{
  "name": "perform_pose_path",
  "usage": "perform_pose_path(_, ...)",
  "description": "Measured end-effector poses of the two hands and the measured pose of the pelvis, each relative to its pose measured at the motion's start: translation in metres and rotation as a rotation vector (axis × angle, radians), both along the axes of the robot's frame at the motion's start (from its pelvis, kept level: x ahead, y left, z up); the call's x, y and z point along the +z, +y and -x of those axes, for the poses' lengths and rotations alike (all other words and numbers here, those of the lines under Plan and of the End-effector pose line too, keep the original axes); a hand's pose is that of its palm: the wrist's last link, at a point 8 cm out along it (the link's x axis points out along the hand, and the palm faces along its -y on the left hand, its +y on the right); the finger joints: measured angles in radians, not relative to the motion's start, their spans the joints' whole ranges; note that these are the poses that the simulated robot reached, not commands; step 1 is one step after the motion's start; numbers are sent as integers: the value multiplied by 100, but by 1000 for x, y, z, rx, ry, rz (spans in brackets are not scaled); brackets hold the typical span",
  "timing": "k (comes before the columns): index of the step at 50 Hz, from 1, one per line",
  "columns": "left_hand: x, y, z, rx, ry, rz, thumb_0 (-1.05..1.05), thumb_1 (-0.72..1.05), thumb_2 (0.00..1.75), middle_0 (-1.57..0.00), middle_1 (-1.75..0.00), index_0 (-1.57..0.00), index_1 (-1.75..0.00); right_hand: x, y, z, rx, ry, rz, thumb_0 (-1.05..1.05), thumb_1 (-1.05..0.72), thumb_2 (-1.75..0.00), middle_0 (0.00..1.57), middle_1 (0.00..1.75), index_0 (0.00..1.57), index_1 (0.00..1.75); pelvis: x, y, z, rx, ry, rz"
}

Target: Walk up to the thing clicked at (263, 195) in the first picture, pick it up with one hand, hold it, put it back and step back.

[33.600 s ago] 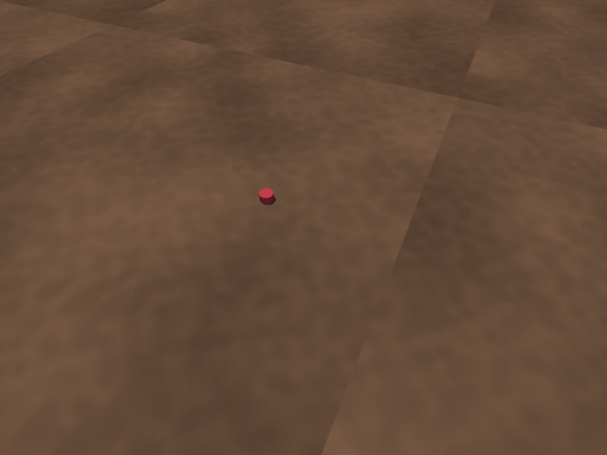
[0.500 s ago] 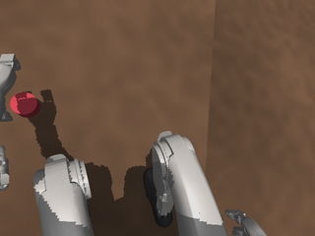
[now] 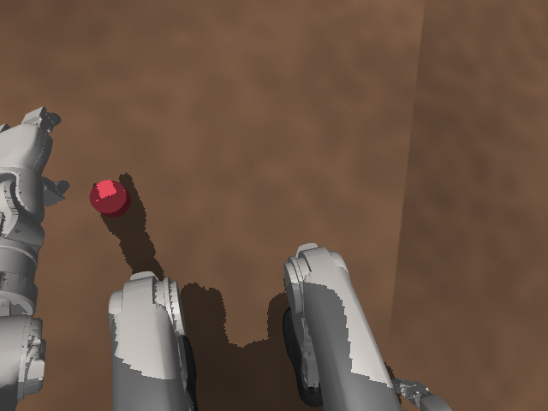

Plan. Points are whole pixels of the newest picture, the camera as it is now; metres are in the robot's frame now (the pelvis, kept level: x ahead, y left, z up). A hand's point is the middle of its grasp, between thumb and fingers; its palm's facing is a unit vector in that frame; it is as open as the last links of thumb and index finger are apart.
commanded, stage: home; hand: left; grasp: from above
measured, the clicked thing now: (111, 198) +0.49 +0.25 -0.36
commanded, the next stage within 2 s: none
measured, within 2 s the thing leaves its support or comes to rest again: neither
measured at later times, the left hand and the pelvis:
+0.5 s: hand out of the picture +0.28 +0.22 +0.08, palm faces -0.03 -0.91 -0.42, open 7.4 cm; pelvis +0.00 -0.01 +0.19, yaw +6 degrees
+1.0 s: hand out of the picture +0.22 +0.20 +0.28, palm faces +0.19 -0.96 -0.20, open 7.4 cm; pelvis +0.07 +0.00 +0.33, yaw +8 degrees
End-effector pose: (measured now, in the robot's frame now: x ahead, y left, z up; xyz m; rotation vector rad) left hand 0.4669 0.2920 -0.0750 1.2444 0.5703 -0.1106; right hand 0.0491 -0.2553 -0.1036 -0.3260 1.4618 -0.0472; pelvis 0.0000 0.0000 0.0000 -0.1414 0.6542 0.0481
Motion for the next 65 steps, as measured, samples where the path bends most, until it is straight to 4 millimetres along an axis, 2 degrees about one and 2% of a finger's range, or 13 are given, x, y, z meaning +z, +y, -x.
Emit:
perform_pose_path(5, 45, 6, 57, 79, 7, 160, 0, 55, 86, -21, -38, -21, -39, 34, -14, -40, 38, -103, 35, 0, -90, -90, 20, 30, 20, 30, 37, 0, 4, 11, -16, -17)
perform_pose_path(10, 85, 6, 109, 174, -14, 306, 0, 75, 88, -21, -33, -21, -34, 77, -17, -89, 84, -264, 62, 0, -90, -90, 20, 30, 20, 30, 73, -2, 7, 26, -52, -29)
perform_pose_path(16, 128, -6, 158, 314, -16, 455, 1, 85, 89, -21, -31, -21, -31, 133, -1, -137, 109, -468, 36, 1, -91, -90, 20, 30, 20, 30, 118, -4, 7, 43, -109, -45)
perform_pose_path(22, 173, -21, 192, 464, -3, 606, 1, 88, 89, -21, -30, -21, -31, 187, 23, -160, 105, -598, -20, 1, -90, -90, 20, 30, 20, 30, 165, -7, 1, 55, -171, -62)
perform_pose_path(29, 227, -32, 216, 614, 8, 740, 1, 89, 90, -21, -30, -21, -30, 240, 37, -164, 73, -653, -53, 1, -90, -90, 20, 30, 20, 30, 216, -7, -15, 66, -235, -80)
perform_pose_path(38, 298, -40, 241, 757, 18, 859, 1, 90, 90, -21, -30, -20, -30, 302, 33, -161, 19, -680, -14, 1, -90, -90, 20, 30, 20, 30, 277, -6, -42, 80, -322, -98)
perform_pose_path(44, 342, -46, 256, 778, 13, 889, 1, 90, 90, -20, -30, -20, -30, 339, 27, -168, -2, -735, 18, 1, -90, -90, 20, 30, 20, 30, 308, -5, -59, 85, -379, -110)
perform_pose_path(49, 375, -49, 268, 768, -13, 899, 1, 90, 90, -20, -30, -20, -30, 364, 26, -182, 0, -807, 28, 1, -90, -90, 20, 30, 20, 30, 325, -3, -71, 91, -419, -117)
perform_pose_path(55, 392, -48, 280, 766, -25, 899, 1, 90, 90, -20, -30, -20, -30, 382, 32, -203, 27, -893, 12, 1, -90, -90, 20, 30, 20, 30, 333, -2, -77, 97, -454, -126)
perform_pose_path(60, 389, -48, 286, 775, -9, 899, 1, 90, 90, -20, -30, -20, -30, 389, 38, -216, 63, -943, -8, 1, -90, -90, 20, 30, 20, 30, 334, -3, -76, 102, -469, -132)
perform_pose_path(65, 385, -49, 286, 782, -4, 911, 1, 90, 90, -20, -30, -20, -30, 390, 41, -219, 93, -949, -16, 1, -90, -90, 20, 30, 20, 30, 333, -4, -74, 106, -473, -133)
